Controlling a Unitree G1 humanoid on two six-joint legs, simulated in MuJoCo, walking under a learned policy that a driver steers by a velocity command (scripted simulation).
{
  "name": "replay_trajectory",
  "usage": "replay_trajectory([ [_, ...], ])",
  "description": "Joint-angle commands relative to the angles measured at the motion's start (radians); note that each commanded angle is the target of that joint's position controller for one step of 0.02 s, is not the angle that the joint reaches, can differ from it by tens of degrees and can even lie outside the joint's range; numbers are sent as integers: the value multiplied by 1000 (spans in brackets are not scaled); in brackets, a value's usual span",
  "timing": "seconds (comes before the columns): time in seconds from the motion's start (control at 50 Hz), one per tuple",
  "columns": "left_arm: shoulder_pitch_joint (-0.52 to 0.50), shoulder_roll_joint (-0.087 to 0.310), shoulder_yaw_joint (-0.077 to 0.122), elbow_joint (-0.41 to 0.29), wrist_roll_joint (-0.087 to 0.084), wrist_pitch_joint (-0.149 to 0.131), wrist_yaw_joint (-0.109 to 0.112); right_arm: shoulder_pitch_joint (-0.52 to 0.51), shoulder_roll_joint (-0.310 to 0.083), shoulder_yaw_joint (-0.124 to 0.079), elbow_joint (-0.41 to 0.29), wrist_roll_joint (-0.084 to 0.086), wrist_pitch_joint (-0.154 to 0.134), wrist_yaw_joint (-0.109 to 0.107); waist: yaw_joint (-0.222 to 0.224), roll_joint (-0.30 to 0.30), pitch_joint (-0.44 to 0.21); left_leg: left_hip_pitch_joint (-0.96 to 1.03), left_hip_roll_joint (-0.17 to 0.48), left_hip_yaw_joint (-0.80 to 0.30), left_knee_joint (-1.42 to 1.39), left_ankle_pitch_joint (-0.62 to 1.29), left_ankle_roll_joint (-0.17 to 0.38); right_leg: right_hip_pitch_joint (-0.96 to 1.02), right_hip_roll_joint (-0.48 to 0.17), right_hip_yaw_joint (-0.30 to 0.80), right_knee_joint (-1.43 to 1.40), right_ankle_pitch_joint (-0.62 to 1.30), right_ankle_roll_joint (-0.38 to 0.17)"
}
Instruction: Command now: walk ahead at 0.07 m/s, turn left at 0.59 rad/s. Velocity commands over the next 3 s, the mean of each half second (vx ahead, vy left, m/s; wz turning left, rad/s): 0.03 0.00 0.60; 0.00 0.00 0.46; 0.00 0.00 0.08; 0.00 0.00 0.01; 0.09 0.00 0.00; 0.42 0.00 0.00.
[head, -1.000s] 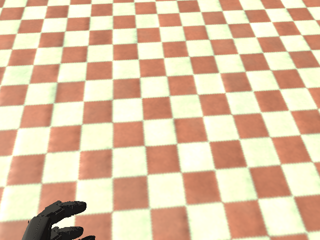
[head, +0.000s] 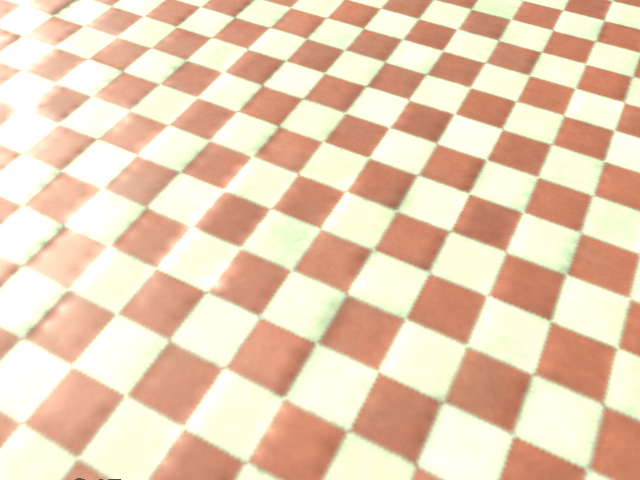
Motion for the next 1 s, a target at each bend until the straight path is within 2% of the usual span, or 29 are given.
replay_trajectory([
  [0.02,92,168,50,-59,-8,9,8,167,-150,-29,-58,2,-9,2,3,-211,-237,-317,56,28,470,-222,-82,489,-485,544,-127,515,-301],
  [0.04,66,122,38,-72,-10,18,11,99,-180,-43,-51,10,7,0,23,-137,-186,-336,83,52,529,-139,-102,438,-412,394,-115,409,-250],
  [0.06,31,108,32,-80,-11,28,13,72,-167,-45,-48,14,25,-4,19,-100,-147,-331,102,72,539,-84,-116,369,-354,298,-133,317,-218],
  [0.08,3,112,31,-83,-14,37,17,49,-154,-43,-61,12,36,-7,17,-109,-111,-327,123,86,531,-35,-124,311,-331,248,-158,238,-211],
  [0.12,-6,127,35,-75,-4,52,26,39,-93,-26,-76,17,42,-1,16,-152,-78,-268,128,153,452,27,-129,234,-267,128,-206,188,-203],
  [0.16,13,134,40,-66,-3,59,33,13,-70,-17,-95,15,38,1,36,-175,-97,-261,143,179,365,38,-131,276,-284,89,-214,224,-226],
  [0.26,-1,179,59,-59,-14,71,28,-22,-67,-9,-121,8,32,21,53,-185,-138,-131,186,219,139,92,-103,283,-336,19,-217,211,-235],
  [0.32,1,197,66,-48,-29,74,20,-11,-82,-17,-125,8,37,36,45,-188,-126,-69,180,247,5,122,-68,283,-355,-2,-194,153,-212],
  [0.36,-10,195,67,-37,-47,78,19,47,-79,-25,-103,5,37,44,5,-167,-123,41,151,283,-181,237,-20,245,-339,-45,-125,85,-155],
  [0.38,30,166,62,-17,-50,81,17,78,-99,-36,-90,1,37,41,1,-121,-111,125,139,255,-268,300,15,179,-305,-89,-45,-8,-92],
  [0.4,63,107,49,-14,-27,83,9,96,-183,-60,-97,1,35,27,22,112,-80,224,306,-4,-383,495,91,-5,-201,-196,192,-226,11],
  [0.42,-19,102,44,-84,-1,76,17,79,-284,-74,-132,-21,25,22,6,311,-39,196,520,-331,-425,619,282,-247,-46,-165,411,-535,77],
  [0.44,-84,137,58,-95,-7,71,23,84,-236,-63,-130,-46,0,27,-36,210,-75,152,509,-315,-439,577,320,-245,-54,-22,583,-545,66],
  [0.46,-58,145,65,-87,-25,73,24,35,-204,-50,-125,-42,-18,27,4,184,-65,138,453,-221,-432,534,266,-248,-71,9,624,-453,50],
  [0.48,-17,148,71,-57,-25,76,29,-26,-177,-46,-131,-22,-25,24,35,135,-60,136,393,-151,-415,497,205,-243,-81,16,616,-369,49],
  [0.5,-3,157,75,-45,-16,77,34,-58,-151,-36,-135,-5,-25,19,42,131,-66,140,373,-125,-401,538,179,-239,-81,16,615,-317,57],
  [0.52,5,152,76,-41,-11,76,32,-63,-136,-27,-138,-3,-22,14,49,131,-82,123,352,-101,-390,612,176,-200,-68,8,643,-284,67],
  [0.62,-30,106,58,-58,-27,68,20,-19,-145,-30,-133,-2,-9,-1,24,126,-102,193,321,-120,-358,623,183,-168,-36,13,444,-225,94],
  [0.72,-39,111,54,-66,-35,57,2,-29,-172,-42,-144,-4,6,5,8,151,-98,142,317,-222,-338,570,198,-39,-7,27,250,-270,87],
  [0.78,-3,119,55,-58,-39,50,-10,-53,-154,-35,-146,-1,12,13,10,158,-118,149,315,-255,-302,638,190,37,-12,16,157,-272,72],
  [0.82,33,107,53,-51,-36,42,-19,-80,-139,-27,-144,10,16,12,38,148,-125,132,285,-254,-266,631,158,132,-16,-2,-10,-164,49],
  [0.84,57,106,53,-44,-27,38,-20,-81,-126,-22,-141,14,15,10,54,128,-121,93,255,-239,-251,554,121,216,-34,-2,-132,-23,28],
  [0.86,68,147,59,-52,-9,37,-17,-43,-90,-11,-135,0,11,9,36,38,-135,19,199,-181,-178,379,63,314,-151,96,-163,98,-13],
  [0.88,26,218,67,-65,5,43,-11,22,-59,-2,-134,-16,4,10,-32,-192,-105,-116,48,-19,-38,51,-3,352,-314,282,-170,319,-129],
  [0.9,38,170,55,-60,16,38,-11,-22,-118,-20,-141,-22,-2,5,12,-256,-87,-157,43,30,117,-165,-57,272,-428,411,-203,325,-282],
  [0.92,23,155,49,-66,6,33,-9,-30,-173,-40,-128,-11,-3,1,23,-194,-62,-178,66,27,265,-156,-84,263,-415,386,-205,287,-302],
  [0.94,9,152,50,-62,-8,33,-4,-31,-169,-46,-111,-5,2,0,18,-160,-55,-204,67,26,333,-113,-100,277,-365,326,-192,243,-266],
  [0.96,-4,142,45,-62,-21,33,-1,-24,-143,-43,-96,-5,10,-2,16,-145,-46,-220,73,18,356,-78,-115,289,-326,273,-179,220,-232],
  [1.0,-9,116,32,-52,-27,38,2,-20,-81,-24,-81,-4,18,1,13,-140,-43,-187,84,40,300,-27,-136,292,-276,193,-163,276,-210],
])
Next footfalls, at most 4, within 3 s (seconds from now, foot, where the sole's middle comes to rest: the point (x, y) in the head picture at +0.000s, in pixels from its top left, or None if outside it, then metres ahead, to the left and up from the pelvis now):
0.40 left None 0.03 0.14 -0.76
0.86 right None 0.12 -0.07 -0.76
1.16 left None -0.04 0.15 -0.76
2.94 left None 0.31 0.34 -0.76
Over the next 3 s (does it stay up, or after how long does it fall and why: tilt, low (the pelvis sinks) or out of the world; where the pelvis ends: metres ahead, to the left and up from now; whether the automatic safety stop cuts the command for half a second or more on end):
stays up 0.23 0.18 -0.01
